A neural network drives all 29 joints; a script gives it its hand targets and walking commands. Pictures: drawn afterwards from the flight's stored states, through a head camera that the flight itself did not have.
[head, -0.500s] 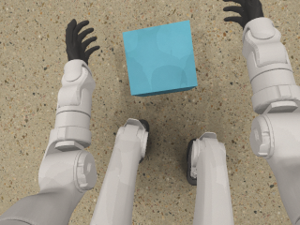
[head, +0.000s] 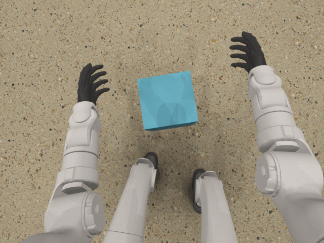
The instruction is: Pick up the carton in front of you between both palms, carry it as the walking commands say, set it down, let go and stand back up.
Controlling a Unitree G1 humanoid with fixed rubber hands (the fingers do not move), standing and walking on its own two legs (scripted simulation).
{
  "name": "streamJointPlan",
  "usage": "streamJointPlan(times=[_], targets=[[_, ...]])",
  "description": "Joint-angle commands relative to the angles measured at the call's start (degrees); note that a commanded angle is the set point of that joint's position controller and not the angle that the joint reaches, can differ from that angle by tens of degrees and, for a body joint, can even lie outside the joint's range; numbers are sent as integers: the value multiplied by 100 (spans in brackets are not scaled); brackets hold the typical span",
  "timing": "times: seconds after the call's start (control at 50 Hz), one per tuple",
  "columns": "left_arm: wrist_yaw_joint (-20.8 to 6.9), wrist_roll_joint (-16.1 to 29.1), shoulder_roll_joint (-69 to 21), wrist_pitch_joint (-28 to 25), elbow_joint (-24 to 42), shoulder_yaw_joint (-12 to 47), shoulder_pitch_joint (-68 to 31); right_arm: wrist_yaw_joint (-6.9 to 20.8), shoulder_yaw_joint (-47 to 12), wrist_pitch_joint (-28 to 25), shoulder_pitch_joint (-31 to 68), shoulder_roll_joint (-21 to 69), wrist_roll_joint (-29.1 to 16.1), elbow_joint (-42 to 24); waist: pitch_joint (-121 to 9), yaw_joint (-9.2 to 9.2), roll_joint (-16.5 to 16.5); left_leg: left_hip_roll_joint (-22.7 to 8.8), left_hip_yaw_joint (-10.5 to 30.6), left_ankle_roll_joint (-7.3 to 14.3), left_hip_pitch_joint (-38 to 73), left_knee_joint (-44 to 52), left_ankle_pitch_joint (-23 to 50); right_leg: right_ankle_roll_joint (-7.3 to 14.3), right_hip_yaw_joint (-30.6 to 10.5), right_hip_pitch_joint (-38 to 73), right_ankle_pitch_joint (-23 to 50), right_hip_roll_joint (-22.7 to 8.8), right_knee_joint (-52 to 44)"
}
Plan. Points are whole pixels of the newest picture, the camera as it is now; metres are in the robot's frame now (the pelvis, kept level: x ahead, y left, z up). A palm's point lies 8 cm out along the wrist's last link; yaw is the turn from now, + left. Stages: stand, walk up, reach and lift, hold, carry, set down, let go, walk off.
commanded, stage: let go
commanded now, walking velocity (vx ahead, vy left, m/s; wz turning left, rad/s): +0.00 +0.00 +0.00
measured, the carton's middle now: (168, 105) +0.46 +0.08 -0.52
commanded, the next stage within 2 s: stand in 1.22 s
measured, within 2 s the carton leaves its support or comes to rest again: neither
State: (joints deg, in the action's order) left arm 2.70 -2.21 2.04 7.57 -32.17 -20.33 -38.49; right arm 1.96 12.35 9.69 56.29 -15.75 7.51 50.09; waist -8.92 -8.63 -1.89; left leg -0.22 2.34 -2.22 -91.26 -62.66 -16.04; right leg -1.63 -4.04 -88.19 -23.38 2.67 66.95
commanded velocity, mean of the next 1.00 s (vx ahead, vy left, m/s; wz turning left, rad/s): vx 0.00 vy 0.00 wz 0.00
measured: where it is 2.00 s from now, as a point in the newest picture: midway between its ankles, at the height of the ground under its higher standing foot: (173, 189)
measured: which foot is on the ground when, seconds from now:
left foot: down 0.00-1.00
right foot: down 0.00-1.00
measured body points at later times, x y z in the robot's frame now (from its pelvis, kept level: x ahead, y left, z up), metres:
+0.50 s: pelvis +0.07 +0.02 +0.11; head +0.20 +0.01 +0.54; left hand +0.27 +0.26 +0.03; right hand +0.35 -0.18 +0.01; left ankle +0.09 +0.14 -0.61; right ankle +0.04 -0.13 -0.61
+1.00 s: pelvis +0.09 -0.01 +0.13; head +0.11 -0.01 +0.58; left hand +0.26 +0.23 +0.06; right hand +0.26 -0.24 +0.06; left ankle +0.09 +0.14 -0.61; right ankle +0.04 -0.13 -0.61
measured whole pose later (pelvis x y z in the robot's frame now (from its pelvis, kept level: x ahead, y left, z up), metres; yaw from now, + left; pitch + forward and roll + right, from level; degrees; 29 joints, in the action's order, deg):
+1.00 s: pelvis +0.09 -0.01 +0.13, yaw +1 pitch -1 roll +1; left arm -3.0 -1.6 12.3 8.1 -23.8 -2.2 12.1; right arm 2.7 2.0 4.4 -14.0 -12.2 -0.3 25.3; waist 3.1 0.0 -1.1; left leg -0.4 3.1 -2.1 -10.3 -24.7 -13.1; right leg 0.3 -3.1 -5.7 -18.4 0.8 25.6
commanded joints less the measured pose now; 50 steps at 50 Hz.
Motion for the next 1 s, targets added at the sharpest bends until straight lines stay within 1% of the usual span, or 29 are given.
streamJointPlan(times=[0.0, 0.04, 0.12, 0.18, 0.24, 0.3, 0.38, 0.42, 0.46, 0.58, 0.66, 0.7, 0.76, 0.82, 0.9, 0.92, 0.94, 0.96, 0.98], targets=[[-245, -175, 669, -177, 770, 111, 332, -249, 165, -148, 2, -54, 150, -1023, -5336, -79, -536, 415, -887, -100, 4074, 477, 2366, -98, 508, 3358, 2240, 333, -1094], [-413, -213, 834, -216, 932, 272, 708, -427, 139, -193, -522, 191, 152, -1471, -5055, -51, -455, 406, -826, -26, 4481, 708, 2284, -117, 504, 3533, 2114, 325, -1378], [-699, -128, 1078, -275, 1100, 653, 1433, -660, 29, -331, -1390, 353, 57, -2200, -4025, 27, -250, 330, -646, 40, 5342, 1231, 1823, -135, 522, 3697, 1303, 282, -2002], [-831, 7, 1152, -371, 1066, 949, 2065, -706, -50, -485, -2073, 368, -51, -2397, -3213, 103, -108, 261, -481, 54, 5872, 1594, 1500, -87, 524, 3787, 798, 240, -2378], [-878, 157, 1231, -485, 1052, 1236, 2707, -637, -162, -644, -2819, 335, -211, -2359, -2615, 159, 51, 210, -346, 59, 6419, 1913, 1470, -24, 529, 3992, 647, 214, -2652], [-840, 276, 1279, -589, 1144, 1485, 3376, -528, -246, -803, -3575, 269, -326, -2262, -2244, 184, 199, 180, -221, 54, 7054, 2171, 1829, 31, 529, 4288, 798, 201, -2861], [-734, 392, 1315, -699, 1426, 1733, 4196, -412, -339, -991, -4484, 167, -432, -2227, -1873, 223, 382, 165, -101, 33, 7906, 2481, 2583, 77, 522, 4752, 1174, 200, -3188], [-691, 428, 1340, -738, 1546, 1813, 4471, -379, -370, -1066, -4845, 136, -454, -2237, -1614, 288, 413, 169, -65, 13, 8210, 2641, 2870, 96, 509, 5010, 1350, 193, -3396], [-670, 449, 1373, -760, 1626, 1857, 4653, -355, -401, -1116, -5155, 121, -456, -2270, -1312, 376, 364, 187, -58, -3, 8395, 2821, 2972, 104, 494, 5350, 1513, 171, -3619], [-654, 448, 1472, -772, 1524, 1803, 5002, -242, -509, -1135, -5985, 104, -440, -2445, -521, 649, 19, 304, -151, -23, 8645, 3422, 2776, 61, 419, 6676, 2125, 78, -4207], [-651, 408, 1550, -719, 1350, 1710, 5101, -113, -653, -1023, -6428, 81, -537, -2637, -100, 803, -113, 383, -227, 2, 8693, 3680, 2495, 24, 344, 7274, 2501, 12, -4434], [-647, 369, 1593, -664, 1311, 1677, 5136, -39, -741, -942, -6575, 67, -607, -2753, 74, 813, -79, 414, -265, 25, 8711, 3777, 2349, 4, 312, 7476, 2625, -19, -4517], [-637, 290, 1624, -547, 1257, 1634, 5167, 62, -856, -813, -6680, 53, -696, -2917, 353, 781, 25, 449, -316, 56, 8748, 3874, 2126, -20, 278, 7648, 2676, -54, -4622], [-636, 212, 1634, -415, 1212, 1598, 5174, 131, -918, -683, -6722, 30, -752, -3055, 617, 736, 102, 473, -360, 81, 8820, 3915, 1932, -41, 265, 7687, 2595, -70, -4699], [-662, 133, 1635, -263, 1200, 1551, 5091, 176, -919, -531, -6659, -12, -751, -3162, 885, 707, 107, 486, -402, 98, 8935, 3900, 1714, -51, 259, 7616, 2360, -76, -4756], [-672, 120, 1636, -233, 1209, 1541, 5066, 181, -907, -498, -6643, -23, -737, -3174, 927, 712, 91, 486, -408, 98, 8978, 3891, 1670, -50, 262, 7589, 2295, -74, -4763], [-537, -34, 1796, 53, 1499, 1505, 4866, 73, -980, -645, -6885, -10, -811, -2874, 592, 706, 127, 623, -456, 56, 8790, 3708, 1578, -88, 306, 7925, 2829, -105, -4535], [-491, 2, 1779, 133, 1407, 1583, 4928, 15, -931, -659, -6824, -43, -808, -2965, 617, 799, -31, 618, -437, 67, 8770, 3678, 1490, -127, 279, 7888, 2985, -91, -4459], [-462, 22, 1772, 171, 1425, 1590, 4921, -6, -955, -653, -6805, -52, -809, -2969, 668, 765, -41, 618, -436, 74, 8749, 3672, 1434, -136, 274, 7853, 2921, -95, -4452]])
